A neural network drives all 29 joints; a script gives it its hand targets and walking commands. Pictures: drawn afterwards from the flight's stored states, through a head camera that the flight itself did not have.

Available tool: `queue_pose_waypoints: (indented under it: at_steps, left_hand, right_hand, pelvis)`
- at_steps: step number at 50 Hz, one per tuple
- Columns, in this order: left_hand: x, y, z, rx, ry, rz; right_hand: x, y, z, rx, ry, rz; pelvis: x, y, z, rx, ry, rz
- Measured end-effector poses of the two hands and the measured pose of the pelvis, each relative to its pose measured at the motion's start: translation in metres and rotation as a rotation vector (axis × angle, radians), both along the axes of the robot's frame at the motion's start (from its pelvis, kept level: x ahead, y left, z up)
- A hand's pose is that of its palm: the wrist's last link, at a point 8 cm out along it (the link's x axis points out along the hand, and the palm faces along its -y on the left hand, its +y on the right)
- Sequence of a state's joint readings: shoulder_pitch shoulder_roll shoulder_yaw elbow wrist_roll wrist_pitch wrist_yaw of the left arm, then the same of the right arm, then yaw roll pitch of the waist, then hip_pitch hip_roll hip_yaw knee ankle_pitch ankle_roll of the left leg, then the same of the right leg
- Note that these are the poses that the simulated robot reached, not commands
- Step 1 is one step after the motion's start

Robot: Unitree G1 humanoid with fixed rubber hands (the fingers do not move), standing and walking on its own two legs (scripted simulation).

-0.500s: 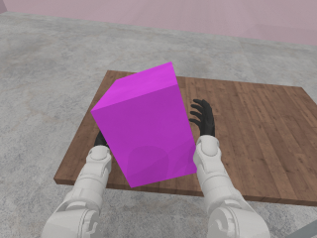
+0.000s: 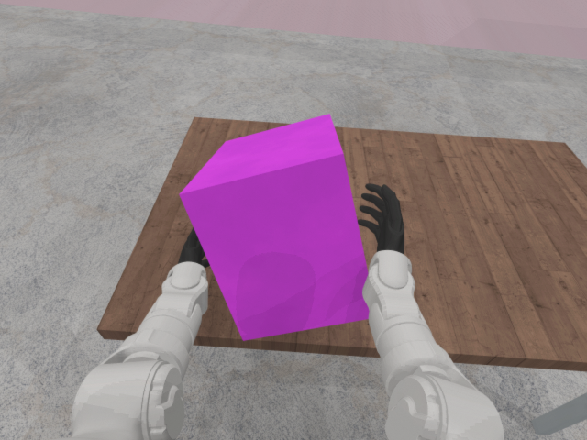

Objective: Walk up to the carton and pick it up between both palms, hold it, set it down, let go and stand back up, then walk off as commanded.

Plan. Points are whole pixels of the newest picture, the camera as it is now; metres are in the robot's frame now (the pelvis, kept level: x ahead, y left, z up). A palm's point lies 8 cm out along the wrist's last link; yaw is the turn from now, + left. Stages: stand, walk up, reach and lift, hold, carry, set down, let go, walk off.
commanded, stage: set down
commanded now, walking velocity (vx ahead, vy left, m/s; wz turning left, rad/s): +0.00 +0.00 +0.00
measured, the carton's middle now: (290, 216) +0.49 -0.01 +0.04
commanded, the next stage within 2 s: none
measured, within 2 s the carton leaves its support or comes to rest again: neither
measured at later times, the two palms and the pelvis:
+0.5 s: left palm (200, 250) +0.42 +0.13 +0.03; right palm (393, 249) +0.39 -0.16 +0.07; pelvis +0.00 +0.00 +0.00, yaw +0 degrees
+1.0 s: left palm (206, 224) +0.46 +0.13 +0.04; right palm (391, 246) +0.41 -0.17 +0.05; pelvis +0.01 +0.00 -0.01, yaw -1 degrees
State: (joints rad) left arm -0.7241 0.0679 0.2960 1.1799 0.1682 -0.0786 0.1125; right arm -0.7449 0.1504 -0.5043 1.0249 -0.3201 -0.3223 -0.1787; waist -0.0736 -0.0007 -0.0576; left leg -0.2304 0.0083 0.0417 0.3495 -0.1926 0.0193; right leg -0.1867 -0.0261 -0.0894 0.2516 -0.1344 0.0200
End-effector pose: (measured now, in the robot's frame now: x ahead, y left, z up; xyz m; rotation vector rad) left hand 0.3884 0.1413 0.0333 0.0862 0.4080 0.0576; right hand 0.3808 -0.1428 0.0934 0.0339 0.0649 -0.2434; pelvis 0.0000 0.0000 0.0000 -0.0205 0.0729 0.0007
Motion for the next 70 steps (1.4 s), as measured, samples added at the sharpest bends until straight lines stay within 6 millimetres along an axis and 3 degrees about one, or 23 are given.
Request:
queue_pose_waypoints:
  at_steps: [22,36,54,70]
  left_hand:
    - [0.022,-0.005,0.0,-0.041,-0.042,-0.062]
    - [0.051,-0.016,0.006,-0.076,-0.087,-0.097]
    - [0.082,-0.011,0.007,-0.085,-0.111,-0.125]
    - [0.096,-0.013,0.008,-0.088,-0.121,-0.134]
  right_hand:
    - [0.006,-0.012,-0.018,0.009,0.045,-0.061]
    - [0.005,-0.027,-0.044,0.005,0.116,-0.103]
    - [0.033,-0.023,-0.041,0.003,0.106,-0.104]
    - [0.047,-0.025,-0.039,0.0,0.101,-0.099]
  pelvis:
    - [-0.003,0.003,-0.002,0.002,0.081,-0.005]
    - [0.001,0.001,-0.003,0.005,0.127,-0.02]
    - [0.015,0.002,-0.007,-0.004,0.167,-0.01]
    - [0.016,-0.001,-0.009,-0.003,0.2,-0.008]
